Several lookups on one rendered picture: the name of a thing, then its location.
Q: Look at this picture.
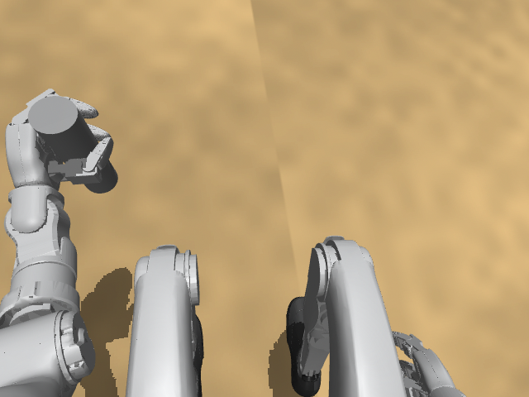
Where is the right robot hand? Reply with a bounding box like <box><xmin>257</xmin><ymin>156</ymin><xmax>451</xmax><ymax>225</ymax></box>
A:
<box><xmin>392</xmin><ymin>331</ymin><xmax>456</xmax><ymax>397</ymax></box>

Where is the left robot hand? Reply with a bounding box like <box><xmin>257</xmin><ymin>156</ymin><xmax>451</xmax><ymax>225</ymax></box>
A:
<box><xmin>5</xmin><ymin>88</ymin><xmax>113</xmax><ymax>191</ymax></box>

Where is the can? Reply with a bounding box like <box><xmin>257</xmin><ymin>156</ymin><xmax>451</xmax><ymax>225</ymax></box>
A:
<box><xmin>28</xmin><ymin>96</ymin><xmax>118</xmax><ymax>194</ymax></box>

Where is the left robot arm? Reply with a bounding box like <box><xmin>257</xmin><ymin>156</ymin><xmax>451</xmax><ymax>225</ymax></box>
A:
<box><xmin>0</xmin><ymin>184</ymin><xmax>96</xmax><ymax>397</ymax></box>

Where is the right robot foot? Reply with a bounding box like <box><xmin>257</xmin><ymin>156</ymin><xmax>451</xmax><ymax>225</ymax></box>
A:
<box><xmin>286</xmin><ymin>297</ymin><xmax>321</xmax><ymax>397</ymax></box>

